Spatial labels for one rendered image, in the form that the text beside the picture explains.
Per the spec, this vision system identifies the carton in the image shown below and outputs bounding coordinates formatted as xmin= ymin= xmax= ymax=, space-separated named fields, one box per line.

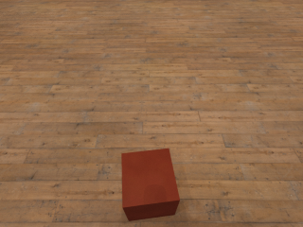
xmin=121 ymin=148 xmax=180 ymax=221

